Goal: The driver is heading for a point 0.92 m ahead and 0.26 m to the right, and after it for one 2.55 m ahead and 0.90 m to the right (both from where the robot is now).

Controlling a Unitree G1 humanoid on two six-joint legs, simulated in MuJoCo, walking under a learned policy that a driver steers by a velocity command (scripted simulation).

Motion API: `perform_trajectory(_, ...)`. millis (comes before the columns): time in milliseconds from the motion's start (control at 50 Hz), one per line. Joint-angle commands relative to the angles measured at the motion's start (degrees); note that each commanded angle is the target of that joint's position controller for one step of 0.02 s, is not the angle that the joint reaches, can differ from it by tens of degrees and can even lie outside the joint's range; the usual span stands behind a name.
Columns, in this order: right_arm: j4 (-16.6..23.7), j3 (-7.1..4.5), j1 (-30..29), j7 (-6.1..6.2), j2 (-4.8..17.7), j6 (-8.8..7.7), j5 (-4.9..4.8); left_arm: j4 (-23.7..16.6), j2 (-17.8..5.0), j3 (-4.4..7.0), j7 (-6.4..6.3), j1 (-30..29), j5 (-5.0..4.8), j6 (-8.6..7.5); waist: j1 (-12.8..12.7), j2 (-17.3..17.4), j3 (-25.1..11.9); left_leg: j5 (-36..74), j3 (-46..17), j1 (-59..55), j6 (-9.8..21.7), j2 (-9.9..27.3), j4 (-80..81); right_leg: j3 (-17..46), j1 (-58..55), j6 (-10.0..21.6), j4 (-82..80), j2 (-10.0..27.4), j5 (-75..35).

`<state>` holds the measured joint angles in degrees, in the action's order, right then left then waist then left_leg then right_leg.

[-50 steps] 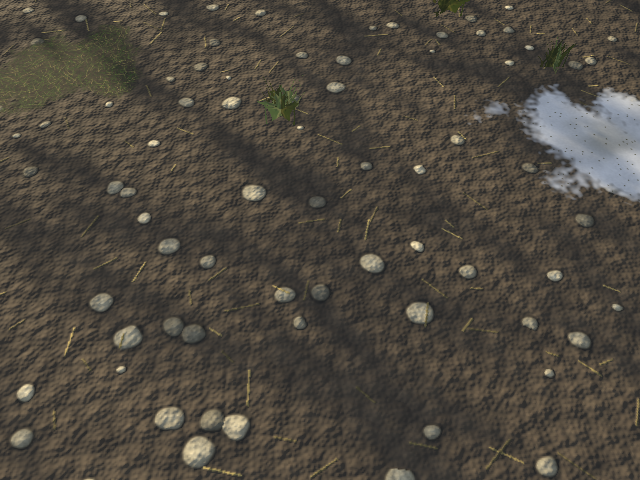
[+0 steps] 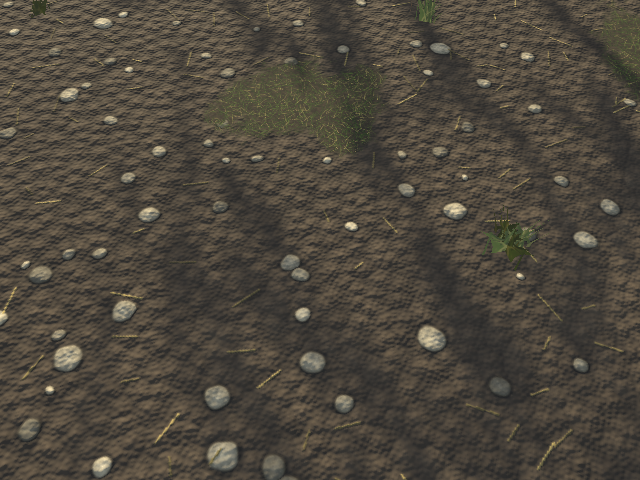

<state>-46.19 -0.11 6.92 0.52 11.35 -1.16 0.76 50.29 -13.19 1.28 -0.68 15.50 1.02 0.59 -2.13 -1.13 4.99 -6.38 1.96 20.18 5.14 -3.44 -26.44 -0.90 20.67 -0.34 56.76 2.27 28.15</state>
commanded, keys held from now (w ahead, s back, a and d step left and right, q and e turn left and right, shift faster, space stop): no key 1.00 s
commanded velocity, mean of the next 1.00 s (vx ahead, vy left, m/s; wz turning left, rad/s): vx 0.02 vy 0.00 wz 0.03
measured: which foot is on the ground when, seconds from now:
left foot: down 0.00-1.00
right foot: up 0.00-0.20, down 0.22-1.00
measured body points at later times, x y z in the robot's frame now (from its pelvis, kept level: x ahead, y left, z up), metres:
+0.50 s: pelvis +0.04 -0.03 +0.01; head +0.03 -0.03 +0.46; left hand +0.06 +0.21 -0.14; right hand +0.06 -0.27 -0.14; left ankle +0.08 +0.06 -0.73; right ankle +0.02 -0.13 -0.73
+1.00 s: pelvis +0.06 -0.04 +0.01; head +0.06 -0.04 +0.46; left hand +0.04 +0.18 -0.15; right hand +0.05 -0.26 -0.15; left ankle +0.08 +0.07 -0.73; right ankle +0.02 -0.13 -0.73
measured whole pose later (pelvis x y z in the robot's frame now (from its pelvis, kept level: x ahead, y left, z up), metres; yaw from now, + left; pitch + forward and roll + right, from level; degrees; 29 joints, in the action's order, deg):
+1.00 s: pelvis +0.06 -0.04 +0.01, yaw +0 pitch -2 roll +0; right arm -66.8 -0.1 14.9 2.4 8.4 -0.1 0.4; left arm 65.0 -7.9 -0.6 -2.6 18.1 0.6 -0.7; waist 0.2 -0.2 1.4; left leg -9.5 0.3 11.0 1.6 -1.9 -21.9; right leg -0.7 5.1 2.0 22.1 -1.5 15.6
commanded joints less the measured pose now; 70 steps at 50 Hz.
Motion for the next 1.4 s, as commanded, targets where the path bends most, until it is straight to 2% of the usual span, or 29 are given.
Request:
perform_trajectory(20, 1.15, -1.54, 2.11, 0.43, 6.88, -0.72, 0.41, 1.08, -3.98, 1.13, -0.22, 9.33, 0.29, 1.41, -0.78, 5.35, -10.59, 26.16, -10.56, -5.38, 7.57, 14.67, 9.97, 0.82, -5.16, -0.34, -2.72, -0.2, -3.22)
perform_trajectory(60, 0.13, -1.6, 2.02, 0.17, 7.01, -0.89, 0.56, 1.14, -3.15, 1.01, -0.55, 7.14, 0.2, 1.99, -0.33, 6.09, -9.84, 14.66, -10.66, -4.16, 7.06, 13.97, 11.53, 0.85, -5.98, -0.21, -8.72, -0.25, -4.04)
perform_trajectory(140, -2.01, -1.9, 2.77, 0.22, 7.29, 0.19, 0.77, 1.65, -3.22, 1.02, -1.11, 3.92, 0.12, 2.48, 1.16, 8.2, -7.35, -9.14, -13.46, -1.19, 6.13, 13.43, 14.25, 0.24, -8.19, 0.38, -17.63, -1.26, -6.75)
perform_trajectory(180, -2.75, -1.95, 2.04, 0.45, 7.3, 0.92, 0.19, 3.06, -2.16, 0.73, -1.2, 5.45, 0.23, 1.96, -0.03, 6.5, -5.91, -16.48, -14.13, 1.74, 4.45, 12.83, 13.75, -0.84, -12.84, 1.38, -26.09, -1.93, -11.73)
perform_trajectory(200, -3.41, -1.82, 2.95, 0.6, 6.8, 1.15, -0.04, 3.5, -2.27, 0.61, -1.26, 5.77, 0.54, 1.47, -0.25, 4.77, -4.79, -19.83, -14.38, 3.73, 2.36, 12.18, 13.59, 0.37, -15.35, 2.15, -31.68, -1.21, -14.25)
perform_trajectory(220, -3.98, -1.61, 4.2, 0.63, 5.8, 1.18, -0.1, 3.65, -3.65, 0.64, -1.37, 6.2, 1.12, 0.74, 0.19, 2.18, -3.71, -20.04, -14.06, 4.89, -0.09, 10.91, 11.99, 5.29, -16.23, 3.11, -36.13, 2.79, -14.04)
perform_trajectory(240, -4.43, -1.64, 6.34, 0.5, 4.85, 1.3, -0.72, 3.17, -6.41, 0.97, -1.39, 3.74, 0.86, 0.09, 2.98, -2.37, -1.58, -16.37, -10.07, 3.32, -1.95, 6.67, 10.39, 11.03, -10.32, 4.71, -39.26, 6.72, -8.19)
perform_trajectory(260, -5.58, -1.61, 5.78, 0.32, 4.55, 1.41, -0.77, 3.65, -4.82, 0.57, -1.02, 1.6, 0.12, -0.45, 3.42, -5.06, -0.24, -8.68, -7.13, -5.64, -2.48, 4.36, 7.82, 12.59, -0.85, 5.01, -42.68, 7.72, -2.61)
perform_trajectory(280, -6.43, -1.63, 6.29, 0.19, 4.54, 1.25, -0.35, 3.79, -3.75, 0.17, -0.89, 0.05, 0.01, -1.07, 4.24, -5.65, -0.72, -4.22, -7.22, -11.39, -2.37, 4.92, 6.38, 12.04, 2.18, 3.89, -44.37, 6.98, -1.57)
perform_trajectory(340, -9.03, -2.02, 8.16, 0.24, 6.07, 0.58, 0.08, 5.1, -3.7, 0.22, -1.22, 0.53, -0.48, -1.76, 4.07, -3.65, -2.32, -1.55, -8.58, -12.76, -1.63, 6.69, 6.86, 8.42, -2.18, 2.43, -42.7, 4.15, -8.41)
perform_trajectory(400, -10.99, -1.66, 8.14, 0.58, 5.06, 0.26, -0.22, 6.73, -2.71, 0.13, -1.27, 2.98, -0.44, -1.57, 2.77, -0.32, -2.25, -2.53, -8.96, -9.5, -1.8, 7.04, 8.39, 7.15, -6.81, 3.13, -40.58, 3.5, -12.43)
perform_trajectory(480, -13.17, -1.37, 8.62, 0.98, 4.42, 0.36, -0.26, 8.27, -2.37, 0.02, -1.37, 3.9, -0.34, -1.43, 2.29, 0.96, -2.02, -1.79, -8.85, -9.42, -2.11, 7.09, 8.78, 6.79, -7.88, 3.54, -39.99, 3.41, -14.09)
perform_trajectory(740, -18.14, -0.81, 10.85, 1.73, 2.94, 0.67, -0.32, 12.2, -0.27, -0.87, -1.78, 5.13, -0.43, -1.52, 2.52, 0.75, -1.67, 2.56, -8.39, -11.39, -2.11, 7.66, 7.61, 6.1, -9.28, 3.54, -39.47, 3.06, -18.88)
perform_trajectory(1080, -20.92, -0.5, 11.57, 2.1, 1.02, 0.95, -0.35, 14.84, 1.35, -1.39, -2.19, 7.25, -0.38, -1.54, 2.41, 0.76, -0.7, 3.52, -7.91, -11.78, -2.4, 7.81, 7.11, 6.01, -10.03, 3.62, -39.42, 2.88, -20.34)
perform_trajectory(1100, -21.14, -0.42, 11.97, 2.07, 0.71, 1.01, -0.3, 15.12, 1.5, -1.41, -2.16, 7.98, -0.28, -1.52, 2.26, 0.68, -1.8, -0.65, -7.56, -12.1, -2.32, 7.22, 7.2, 5.97, -10.42, 3.82, -40.11, 2.45, -15.52)
perform_trajectory(1140, -20.6, -0.92, 11.61, 1.89, 1.54, 1.33, -0.12, 15.13, -0.57, -0.42, -2.04, 8.97, -0.1, -1.11, 1.79, -1.18, -0.36, -13.92, -5.26, -8.89, -1.42, 4.16, 3.4, 7.21, -9.15, 5.56, -40.67, 1.65, 0.45)
perform_trajectory(1160, -19.96, -1.15, 11.09, 1.61, 1.63, 1.46, 0.21, 14.82, -1.64, 0.11, -1.92, 9.44, -0.05, -0.79, 1.25, -3.23, 1.61, -20.67, -3.79, -4.85, -0.97, 2.49, 0.23, 10.15, -8.21, 7.2, -42.13, 2.88, 9.58)
perform_trajectory(1180, -18.78, -1.17, 9.38, 1.24, 1.18, 1.42, 0.59, 14.84, -2.38, 0.56, -1.85, 11.31, -0.13, -0.58, 0.12, -4.81, 4.33, -23.12, -2.33, 0.82, -0.95, 1.2, -3.9, 14.58, -8.53, 9.17, -44.94, 5.64, 16.71)
perform_trajectory(1200, -17.41, -0.85, 7.72, 0.8, -0.45, 1.1, 1.2, 15.23, -3.39, 1.1, -1.87, 13.12, -0.17, -0.56, -0.76, -7.09, 6.65, -21.19, 0.44, 4.9, -1.24, 0.63, -9.08, 19.99, -9.3, 11.59, -48.09, 10.04, 21.14)
perform_trajectory(1220, -16.04, -0.78, 6.13, 0.4, -0.76, 0.57, 1.69, 15.31, -3.68, 1.48, -1.9, 13.55, -0.13, -0.73, -1.02, -7.58, 8.69, -18.02, 1.3, 8.08, -1.24, 2.64, -13.61, 23.73, -9.24, 13.62, -50.09, 13.78, 20.96)
perform_trajectory(1240, -14.72, -1.04, 4.66, 0.1, -0.04, -0.06, 1.62, 15.15, -3.52, 1.67, -1.79, 13.71, 0.15, -1.11, -1.15, -6.6, 9.26, -17.63, 0.75, 10.75, -1.15, 4.04, -16.59, 25.25, -10.03, 14.73, -51.05, 15.32, 18.02)
perform_trajectory(1280, -12.88, -1.58, 3.6, -0.53, 1.14, -1.37, 1.32, 14.75, -3.88, 2.07, -1.44, 13.37, 0.79, -2.15, -0.63, -4.93, 8.65, -18.65, -0.26, 14.19, -1.0, 5.81, -18.09, 23.83, -13.87, 15.12, -49.93, 15.56, 9.72)
perform_trajectory(1340, -11.65, -2.17, 4.74, -1.25, 1.04, -2.71, 0.23, 14.05, -3.99, 2.4, -1.13, 11.59, 0.39, -3.35, 1.17, -4.75, 6.19, -14.74, 1.94, 5.86, -1.03, 4.62, -10.27, 16.6, -12.7, 12.94, -46.55, 12.05, -0.68)
perform_trajectory(1380, -14.67, -2.77, 14.64, -1.26, 0.28, -2.98, -0.26, 13.06, -4.03, 2.45, -0.89, 8.29, -0.21, -3.72, 6.24, -3.0, 3.73, -9.28, 4.83, -13.32, -0.85, 0.8, -1.59, 10.29, -2.36, 10.6, -39.51, 7.89, -6.39)
perform_trajectory(1400, -16.94, -3.82, 22.25, -0.75, 2.32, -3.27, -0.06, 12.47, -2.79, 1.99, -0.59, 7.61, 0.04, -4.38, 9.42, 1.45, 0.59, -10.7, 0.56, -25.15, -0.26, 2.47, 1.21, 5.95, 3.87, 8.9, -29.7, 4.61, -12.14)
